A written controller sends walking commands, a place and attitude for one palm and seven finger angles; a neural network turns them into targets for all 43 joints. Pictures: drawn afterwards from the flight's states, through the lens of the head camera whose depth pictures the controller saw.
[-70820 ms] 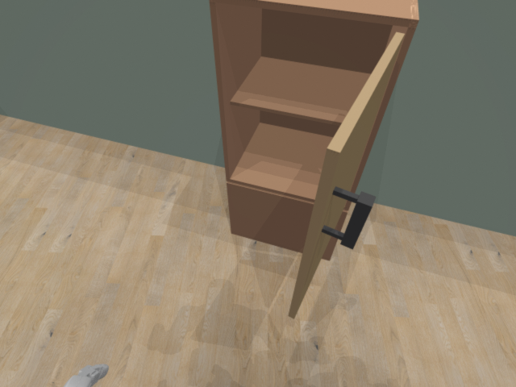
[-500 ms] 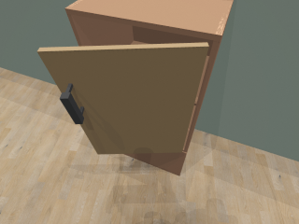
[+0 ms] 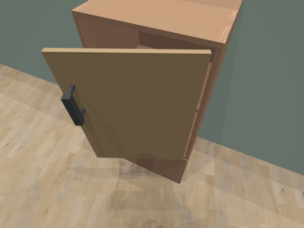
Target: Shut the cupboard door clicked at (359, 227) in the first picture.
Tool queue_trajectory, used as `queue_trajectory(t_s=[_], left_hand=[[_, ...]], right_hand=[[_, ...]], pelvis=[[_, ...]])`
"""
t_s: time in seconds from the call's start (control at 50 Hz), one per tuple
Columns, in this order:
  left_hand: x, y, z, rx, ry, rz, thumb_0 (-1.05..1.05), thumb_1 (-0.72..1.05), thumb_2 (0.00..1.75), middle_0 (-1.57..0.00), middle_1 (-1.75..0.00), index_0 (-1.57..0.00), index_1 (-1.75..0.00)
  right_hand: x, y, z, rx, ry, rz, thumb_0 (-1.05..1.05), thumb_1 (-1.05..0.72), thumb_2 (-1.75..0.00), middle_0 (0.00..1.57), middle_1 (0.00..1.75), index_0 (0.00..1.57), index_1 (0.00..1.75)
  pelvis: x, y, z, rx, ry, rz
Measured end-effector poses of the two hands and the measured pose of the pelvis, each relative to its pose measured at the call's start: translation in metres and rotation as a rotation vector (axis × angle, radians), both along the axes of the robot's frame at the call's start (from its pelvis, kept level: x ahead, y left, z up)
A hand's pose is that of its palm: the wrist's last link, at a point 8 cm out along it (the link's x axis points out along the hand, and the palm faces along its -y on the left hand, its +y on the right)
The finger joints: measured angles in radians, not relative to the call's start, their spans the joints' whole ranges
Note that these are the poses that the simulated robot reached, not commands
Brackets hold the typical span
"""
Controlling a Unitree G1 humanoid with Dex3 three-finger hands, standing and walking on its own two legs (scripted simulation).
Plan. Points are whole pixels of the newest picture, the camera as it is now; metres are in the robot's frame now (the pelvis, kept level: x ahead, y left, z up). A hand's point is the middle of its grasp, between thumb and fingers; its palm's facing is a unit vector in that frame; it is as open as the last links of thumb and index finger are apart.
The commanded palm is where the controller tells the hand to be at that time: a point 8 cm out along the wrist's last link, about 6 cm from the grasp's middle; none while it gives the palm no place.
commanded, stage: raise the hand and make a fist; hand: left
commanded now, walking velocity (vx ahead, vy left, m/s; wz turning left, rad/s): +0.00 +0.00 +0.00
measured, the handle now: (75, 105) +0.44 +0.28 +0.05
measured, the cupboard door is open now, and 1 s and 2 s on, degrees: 23 23 23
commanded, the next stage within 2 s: bring the fist close to the handle in 1.84 s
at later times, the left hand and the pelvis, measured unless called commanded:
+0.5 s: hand out of the picture +0.10 +0.20 -0.01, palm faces +0.15 -0.99 -0.04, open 5.4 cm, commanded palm +0.09 +0.24 -0.02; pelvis -0.09 +0.01 -0.09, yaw +3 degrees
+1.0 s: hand (71, 218) +0.14 +0.20 +0.00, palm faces -0.04 -1.00 -0.05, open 3.3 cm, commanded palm +0.11 +0.27 +0.01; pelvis -0.07 +0.05 -0.07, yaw +2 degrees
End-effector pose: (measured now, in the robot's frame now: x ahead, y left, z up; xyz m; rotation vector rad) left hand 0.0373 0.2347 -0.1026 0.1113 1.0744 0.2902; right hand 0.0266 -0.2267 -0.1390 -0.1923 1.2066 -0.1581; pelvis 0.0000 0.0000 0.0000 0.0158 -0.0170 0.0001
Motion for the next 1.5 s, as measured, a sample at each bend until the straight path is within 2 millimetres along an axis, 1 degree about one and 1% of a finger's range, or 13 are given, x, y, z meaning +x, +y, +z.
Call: queue_trajectory(t_s=[0.12, 0.18, 0.26, 0.36, 0.44, 0.56, 0.66, 0.8, 0.9, 1.04, 1.22, 1.36, 1.5], left_hand=[[0.110, 0.001, 0.105, 0.077, -0.724, -0.052, 0.02, 0.92, 0.90, -0.25, -0.35, -0.25, -0.34], [0.131, -0.009, 0.126, 0.016, -1.003, -0.142, 0.02, 0.92, 0.90, -0.28, -0.39, -0.28, -0.39], [0.104, -0.024, 0.098, -0.121, -1.120, -0.267, 0.01, 0.91, 0.90, -0.34, -0.46, -0.34, -0.45], [0.038, -0.011, 0.045, -0.138, -0.928, -0.227, 0.01, 0.90, 0.90, -0.44, -0.55, -0.44, -0.55], [0.018, 0.014, 0.056, 0.000, -1.007, -0.157, 0.02, 0.90, 0.90, -0.51, -0.63, -0.51, -0.63], [0.053, 0.000, 0.107, -0.028, -1.291, -0.312, 0.02, 0.90, 0.90, -0.61, -0.75, -0.61, -0.75], [0.081, -0.014, 0.086, -0.165, -1.000, -0.416, 0.02, 0.90, 0.90, -0.70, -0.85, -0.71, -0.85], [0.068, 0.034, 0.103, -0.004, -0.987, -0.175, 0.02, 0.90, 0.90, -0.84, -0.99, -0.83, -0.98], [0.072, 0.041, 0.124, 0.039, -1.164, -0.226, 0.02, 0.90, 0.90, -0.92, -1.09, -0.92, -1.08], [0.087, 0.024, 0.104, -0.096, -0.973, -0.341, 0.02, 0.90, 0.90, -1.05, -1.23, -1.05, -1.22], [0.099, 0.054, 0.151, 0.036, -1.160, -0.209, 0.02, 0.90, 0.90, -1.21, -1.40, -1.21, -1.40], [0.112, 0.033, 0.129, -0.089, -0.970, -0.323, 0.02, 0.90, 0.90, -1.28, -1.47, -1.28, -1.47], [0.119, 0.054, 0.169, 0.039, -1.137, -0.228, 0.02, 0.90, 0.90, -1.30, -1.49, -1.30, -1.49]], right_hand=[[0.054, -0.018, 0.010, -0.012, -0.356, 0.033, 0.01, -0.91, -0.90, 0.20, 0.29, 0.20, 0.30], [0.084, -0.023, 0.023, -0.021, -0.505, 0.077, 0.01, -0.91, -0.90, 0.20, 0.29, 0.20, 0.30], [0.110, -0.026, 0.041, -0.047, -0.643, 0.152, 0.01, -0.91, -0.90, 0.20, 0.29, 0.20, 0.30], [0.128, -0.017, 0.044, -0.074, -0.745, 0.226, 0.01, -0.91, -0.90, 0.20, 0.29, 0.20, 0.30], [0.126, 0.006, 0.029, -0.053, -0.763, 0.273, 0.01, -0.91, -0.90, 0.20, 0.29, 0.20, 0.30], [0.091, 0.046, -0.004, 0.035, -0.691, 0.276, 0.01, -0.90, -0.90, 0.20, 0.29, 0.20, 0.30], [0.044, 0.058, -0.010, 0.079, -0.565, 0.153, 0.01, -0.90, -0.89, 0.20, 0.30, 0.21, 0.30], [0.013, 0.043, 0.000, 0.002, -0.475, 0.104, 0.02, -0.90, -0.90, 0.20, 0.30, 0.21, 0.30], [0.029, 0.032, -0.004, -0.040, -0.477, 0.181, 0.02, -0.90, -0.90, 0.20, 0.30, 0.20, 0.30], [0.073, 0.039, 0.020, -0.047, -0.583, 0.153, 0.02, -0.90, -0.90, 0.20, 0.30, 0.20, 0.30], [0.119, 0.059, 0.038, 0.013, -0.651, 0.245, 0.01, -0.90, -0.90, 0.20, 0.30, 0.20, 0.30], [0.119, 0.055, 0.036, 0.026, -0.607, 0.213, 0.01, -0.90, -0.90, 0.20, 0.30, 0.20, 0.30], [0.105, 0.039, 0.031, 0.017, -0.557, 0.192, 0.01, -0.90, -0.90, 0.20, 0.30, 0.20, 0.30]], pelvis=[[-0.016, 0.005, -0.011, 0.005, 0.067, 0.066], [-0.032, 0.001, -0.024, 0.022, 0.134, 0.046], [-0.053, -0.005, -0.046, 0.035, 0.181, 0.015], [-0.074, -0.001, -0.071, 0.007, 0.193, 0.034], [-0.087, 0.004, -0.087, -0.025, 0.198, 0.050], [-0.100, 0.015, -0.095, -0.062, 0.191, 0.061], [-0.099, 0.026, -0.080, -0.048, 0.177, 0.038], [-0.084, 0.037, -0.064, -0.042, 0.178, 0.020], [-0.080, 0.043, -0.071, -0.060, 0.193, 0.041], [-0.067, 0.046, -0.062, -0.052, 0.189, 0.032], [-0.048, 0.041, -0.052, -0.062, 0.178, 0.052], [-0.041, 0.036, -0.045, -0.052, 0.168, 0.047], [-0.036, 0.027, -0.040, -0.045, 0.154, 0.047]])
